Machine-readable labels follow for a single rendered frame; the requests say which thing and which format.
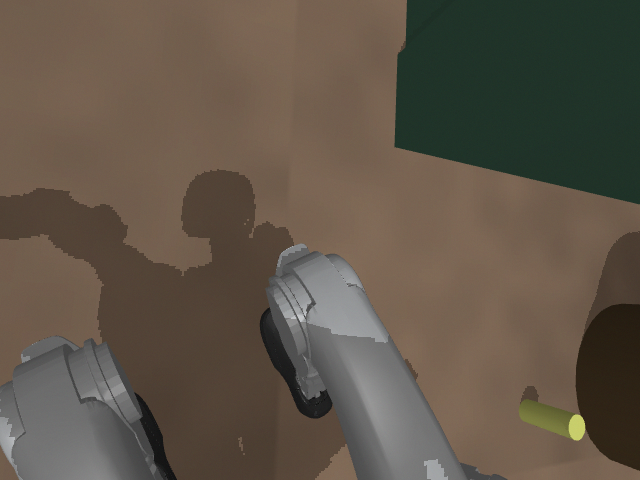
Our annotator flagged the right robot hand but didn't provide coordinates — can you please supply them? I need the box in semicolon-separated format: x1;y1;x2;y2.
459;462;508;480

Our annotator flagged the right robot foot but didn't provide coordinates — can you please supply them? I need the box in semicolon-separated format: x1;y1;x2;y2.
260;307;332;419

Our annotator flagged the left robot foot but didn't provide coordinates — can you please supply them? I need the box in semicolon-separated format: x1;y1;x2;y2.
134;392;177;480

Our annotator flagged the sofa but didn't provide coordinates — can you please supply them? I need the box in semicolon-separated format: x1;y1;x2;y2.
395;0;640;204

